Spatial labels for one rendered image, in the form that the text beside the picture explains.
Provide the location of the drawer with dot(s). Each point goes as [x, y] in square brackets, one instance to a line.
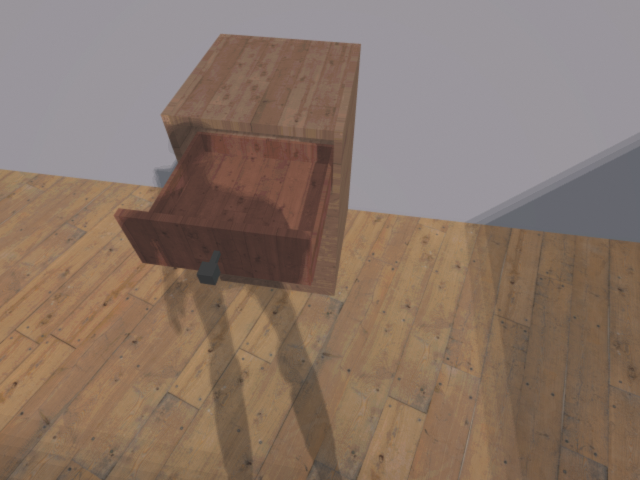
[261, 202]

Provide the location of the handle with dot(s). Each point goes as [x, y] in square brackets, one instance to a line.
[209, 272]

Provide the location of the cabinet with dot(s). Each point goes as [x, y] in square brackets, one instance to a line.
[285, 89]

